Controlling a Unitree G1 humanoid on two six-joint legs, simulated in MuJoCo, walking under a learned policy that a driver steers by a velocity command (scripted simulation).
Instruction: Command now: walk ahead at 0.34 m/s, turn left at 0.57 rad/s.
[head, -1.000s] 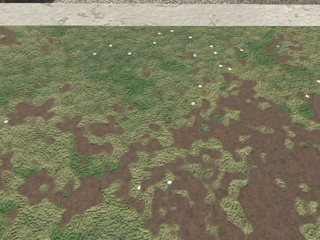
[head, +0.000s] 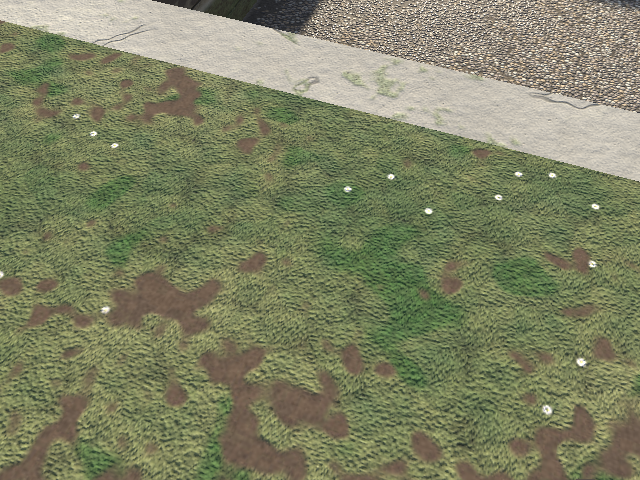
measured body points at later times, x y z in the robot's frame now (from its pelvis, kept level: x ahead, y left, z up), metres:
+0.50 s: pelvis +0.16 -0.01 +0.02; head +0.19 -0.01 +0.47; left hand +0.28 +0.26 -0.09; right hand +0.30 -0.27 -0.10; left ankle +0.11 +0.08 -0.71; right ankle +0.19 -0.12 -0.70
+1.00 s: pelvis +0.20 +0.00 +0.02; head +0.24 -0.01 +0.47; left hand +0.44 +0.23 -0.08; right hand +0.26 -0.32 -0.08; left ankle +0.26 +0.12 -0.72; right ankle +0.19 -0.12 -0.71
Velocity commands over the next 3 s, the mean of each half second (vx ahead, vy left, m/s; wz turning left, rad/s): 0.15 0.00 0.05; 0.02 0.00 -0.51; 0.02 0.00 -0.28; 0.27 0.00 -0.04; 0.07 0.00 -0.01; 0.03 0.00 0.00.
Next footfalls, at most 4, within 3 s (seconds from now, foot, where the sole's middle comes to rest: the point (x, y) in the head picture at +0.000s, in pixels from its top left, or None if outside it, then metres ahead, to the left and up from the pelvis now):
0.54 right None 0.23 -0.12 -0.75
1.00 left None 0.29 0.10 -0.75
1.38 right None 0.16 -0.13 -0.75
1.76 left None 0.37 0.06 -0.75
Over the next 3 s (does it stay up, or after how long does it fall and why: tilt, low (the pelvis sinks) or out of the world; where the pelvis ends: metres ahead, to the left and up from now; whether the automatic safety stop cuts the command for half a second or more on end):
stays up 0.46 -0.06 0.02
